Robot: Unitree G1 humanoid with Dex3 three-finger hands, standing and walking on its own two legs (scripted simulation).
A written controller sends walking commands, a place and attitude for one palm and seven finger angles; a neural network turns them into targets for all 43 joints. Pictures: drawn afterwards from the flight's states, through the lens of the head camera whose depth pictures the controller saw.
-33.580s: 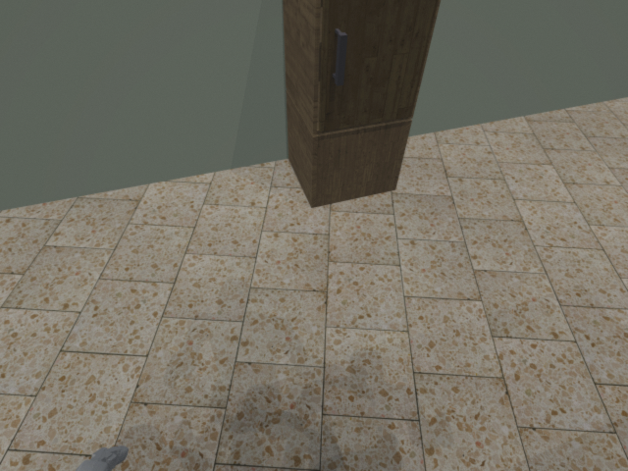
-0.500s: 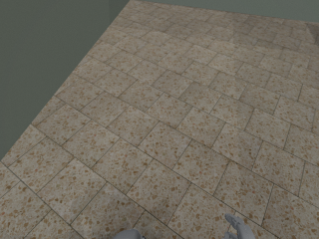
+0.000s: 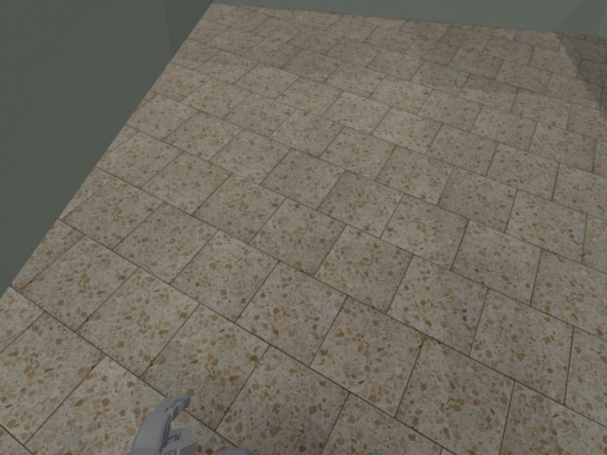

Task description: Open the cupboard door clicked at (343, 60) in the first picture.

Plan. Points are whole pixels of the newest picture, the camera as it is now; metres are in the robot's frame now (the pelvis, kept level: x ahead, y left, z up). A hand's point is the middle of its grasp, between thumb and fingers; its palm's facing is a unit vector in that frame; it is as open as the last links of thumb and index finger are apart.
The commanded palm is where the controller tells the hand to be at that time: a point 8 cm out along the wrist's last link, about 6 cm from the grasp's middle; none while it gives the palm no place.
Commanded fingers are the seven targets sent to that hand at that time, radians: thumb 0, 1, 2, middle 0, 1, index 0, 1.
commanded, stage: turn to face it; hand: left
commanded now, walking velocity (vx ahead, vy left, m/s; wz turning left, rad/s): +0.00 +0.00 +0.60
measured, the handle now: out of the picture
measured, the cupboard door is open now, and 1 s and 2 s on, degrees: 41 41 41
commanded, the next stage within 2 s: none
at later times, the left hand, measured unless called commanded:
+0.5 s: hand out of the picture +0.07 +0.22 -0.15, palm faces +0.31 -0.89 -0.32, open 7.4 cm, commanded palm none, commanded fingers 0.00 0.90 0.90 -0.20 -0.30 -0.20 -0.30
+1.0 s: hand out of the picture -0.05 +0.17 -0.18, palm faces +0.63 -0.74 -0.24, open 7.4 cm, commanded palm none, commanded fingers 0.00 0.90 0.90 -0.20 -0.30 -0.20 -0.30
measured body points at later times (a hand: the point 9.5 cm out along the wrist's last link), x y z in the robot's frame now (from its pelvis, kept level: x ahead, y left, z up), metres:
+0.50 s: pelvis +0.05 -0.02 +0.00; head +0.10 -0.02 +0.45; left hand +0.05 +0.27 -0.13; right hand +0.19 -0.25 -0.15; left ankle +0.04 +0.12 -0.73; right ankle +0.09 -0.13 -0.73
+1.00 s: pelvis +0.05 -0.03 -0.01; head +0.08 +0.02 +0.44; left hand -0.08 +0.20 -0.16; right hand +0.30 -0.15 -0.13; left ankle -0.02 +0.06 -0.73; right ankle +0.09 -0.14 -0.70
